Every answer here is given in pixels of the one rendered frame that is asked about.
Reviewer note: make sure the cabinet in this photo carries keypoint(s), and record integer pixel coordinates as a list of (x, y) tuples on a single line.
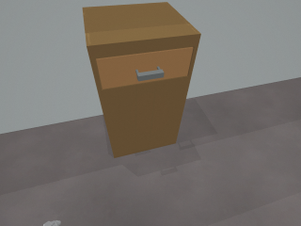
[(143, 116)]

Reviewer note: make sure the handle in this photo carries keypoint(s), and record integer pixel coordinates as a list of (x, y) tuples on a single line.
[(159, 73)]

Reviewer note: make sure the drawer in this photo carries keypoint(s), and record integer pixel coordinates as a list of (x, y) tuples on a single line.
[(119, 71)]

